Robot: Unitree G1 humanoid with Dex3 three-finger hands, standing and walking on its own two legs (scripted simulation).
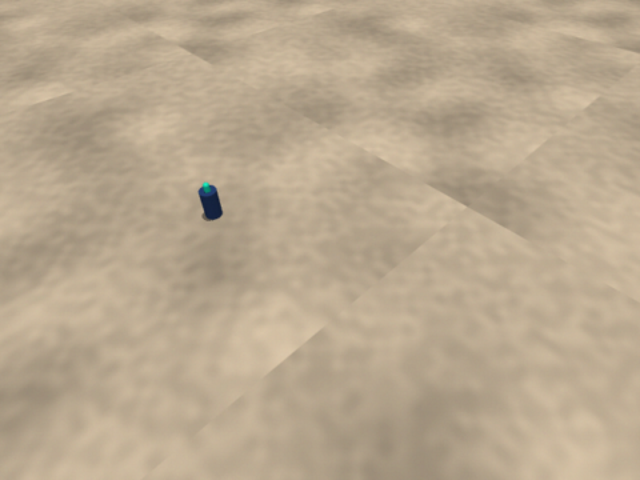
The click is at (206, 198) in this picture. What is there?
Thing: necked bottle
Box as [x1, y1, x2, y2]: [198, 182, 222, 219]
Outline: 205,182 198,191 205,215 210,219 217,218 221,215 222,212 216,189 214,186 209,185
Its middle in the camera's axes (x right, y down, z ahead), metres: -0.51 -0.19 +1.77
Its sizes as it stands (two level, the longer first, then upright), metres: 0.080 0.080 0.184
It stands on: the floor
